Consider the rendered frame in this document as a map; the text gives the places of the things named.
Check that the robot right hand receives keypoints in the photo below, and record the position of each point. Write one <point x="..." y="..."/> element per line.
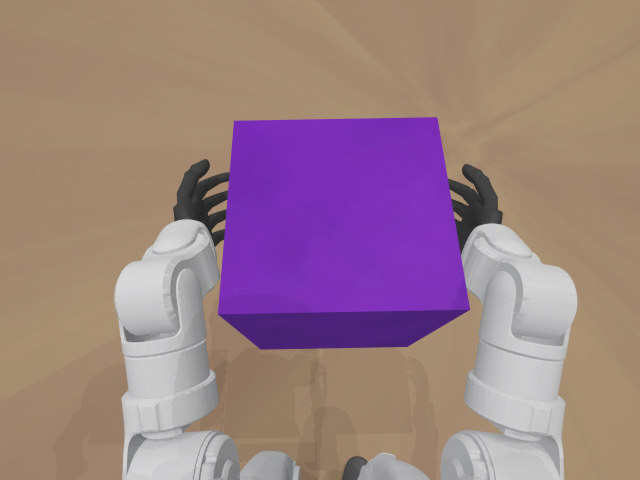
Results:
<point x="482" y="206"/>

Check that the robot right thigh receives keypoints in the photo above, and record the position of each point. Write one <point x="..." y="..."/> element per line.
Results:
<point x="390" y="469"/>

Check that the robot left upper arm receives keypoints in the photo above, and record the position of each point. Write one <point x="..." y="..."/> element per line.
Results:
<point x="202" y="455"/>

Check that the robot left hand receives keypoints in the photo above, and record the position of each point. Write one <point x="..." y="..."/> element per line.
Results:
<point x="190" y="194"/>

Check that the robot right forearm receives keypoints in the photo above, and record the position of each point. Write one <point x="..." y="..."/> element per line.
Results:
<point x="528" y="309"/>

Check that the robot left thigh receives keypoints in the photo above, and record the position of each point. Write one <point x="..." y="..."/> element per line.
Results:
<point x="270" y="465"/>

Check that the robot thigh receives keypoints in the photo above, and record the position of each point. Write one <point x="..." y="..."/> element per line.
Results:
<point x="270" y="465"/>
<point x="390" y="469"/>

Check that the carton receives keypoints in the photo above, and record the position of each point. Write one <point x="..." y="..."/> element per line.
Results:
<point x="339" y="233"/>

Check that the robot right upper arm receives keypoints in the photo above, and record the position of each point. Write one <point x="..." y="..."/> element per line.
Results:
<point x="478" y="455"/>

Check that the robot left forearm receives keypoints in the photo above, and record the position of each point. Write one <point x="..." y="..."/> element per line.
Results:
<point x="158" y="301"/>

